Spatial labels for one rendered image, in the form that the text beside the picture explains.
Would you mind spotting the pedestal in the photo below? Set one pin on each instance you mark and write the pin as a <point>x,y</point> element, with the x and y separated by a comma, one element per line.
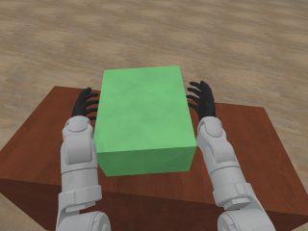
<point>31,177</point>

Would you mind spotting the carton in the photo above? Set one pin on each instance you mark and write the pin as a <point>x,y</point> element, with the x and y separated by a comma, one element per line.
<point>143,123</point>

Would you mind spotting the left robot hand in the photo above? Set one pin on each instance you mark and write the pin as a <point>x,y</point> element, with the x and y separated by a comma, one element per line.
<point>81,104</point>

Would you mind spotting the robot right forearm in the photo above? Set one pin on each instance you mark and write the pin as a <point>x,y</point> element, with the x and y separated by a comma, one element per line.
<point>230,188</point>

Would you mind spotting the robot right upper arm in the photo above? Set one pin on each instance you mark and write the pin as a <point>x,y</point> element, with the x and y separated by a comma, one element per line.
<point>252,219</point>

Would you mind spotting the robot left upper arm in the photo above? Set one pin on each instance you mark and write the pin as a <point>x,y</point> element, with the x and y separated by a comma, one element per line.
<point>91,221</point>

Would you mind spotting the right robot hand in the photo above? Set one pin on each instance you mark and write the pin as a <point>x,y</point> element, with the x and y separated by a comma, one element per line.
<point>206,102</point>

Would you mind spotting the robot left forearm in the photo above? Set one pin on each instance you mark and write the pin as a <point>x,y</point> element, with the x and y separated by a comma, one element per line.
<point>79,166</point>

